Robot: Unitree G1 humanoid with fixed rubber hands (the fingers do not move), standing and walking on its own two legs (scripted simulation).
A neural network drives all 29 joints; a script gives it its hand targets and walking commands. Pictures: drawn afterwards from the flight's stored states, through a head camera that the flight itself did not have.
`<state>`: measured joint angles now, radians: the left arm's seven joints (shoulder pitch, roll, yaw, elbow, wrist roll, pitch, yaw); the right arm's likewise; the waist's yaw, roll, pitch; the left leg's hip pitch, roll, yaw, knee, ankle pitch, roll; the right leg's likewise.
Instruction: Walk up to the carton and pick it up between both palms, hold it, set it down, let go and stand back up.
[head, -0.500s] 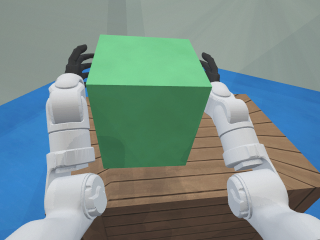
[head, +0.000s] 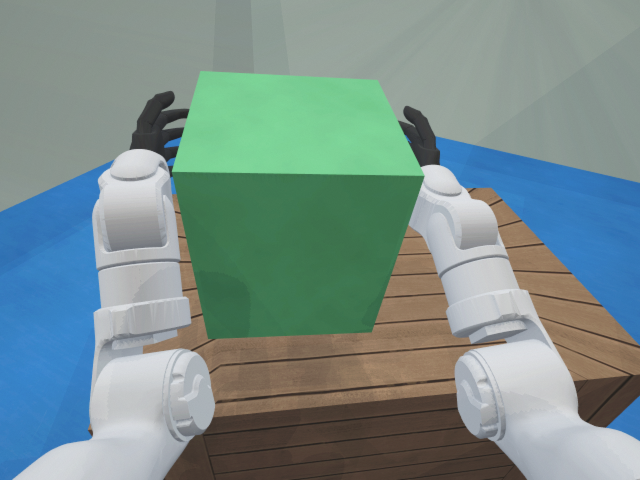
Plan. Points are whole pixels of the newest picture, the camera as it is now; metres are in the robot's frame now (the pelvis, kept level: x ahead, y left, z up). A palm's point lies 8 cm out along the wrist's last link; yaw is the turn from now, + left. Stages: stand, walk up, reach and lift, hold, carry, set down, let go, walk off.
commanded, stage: hold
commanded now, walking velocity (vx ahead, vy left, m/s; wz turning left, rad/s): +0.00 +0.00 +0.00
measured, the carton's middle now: (292, 210) +0.37 +0.01 +0.21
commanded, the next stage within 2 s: set down in 1.08 s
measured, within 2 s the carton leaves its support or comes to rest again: neither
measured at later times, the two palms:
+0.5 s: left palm (151, 162) +0.36 +0.16 +0.28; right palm (420, 174) +0.36 -0.14 +0.26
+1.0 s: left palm (151, 161) +0.36 +0.16 +0.28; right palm (421, 173) +0.36 -0.14 +0.26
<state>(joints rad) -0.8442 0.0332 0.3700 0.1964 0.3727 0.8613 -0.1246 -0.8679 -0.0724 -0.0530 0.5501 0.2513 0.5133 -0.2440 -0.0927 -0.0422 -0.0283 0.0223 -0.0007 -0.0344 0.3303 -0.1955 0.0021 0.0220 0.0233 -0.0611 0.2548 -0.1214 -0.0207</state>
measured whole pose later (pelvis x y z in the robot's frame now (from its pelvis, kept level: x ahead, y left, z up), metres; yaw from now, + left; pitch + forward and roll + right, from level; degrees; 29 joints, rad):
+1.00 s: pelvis +0.00 +0.00 +0.00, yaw +0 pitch -9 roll -1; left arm -0.85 0.03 0.37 0.20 0.38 0.86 -0.12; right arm -0.87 -0.07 -0.06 0.56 0.25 0.51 -0.24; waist -0.09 -0.04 -0.03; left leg 0.02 0.00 -0.03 0.33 -0.20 0.00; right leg 0.02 0.02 -0.06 0.26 -0.12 -0.02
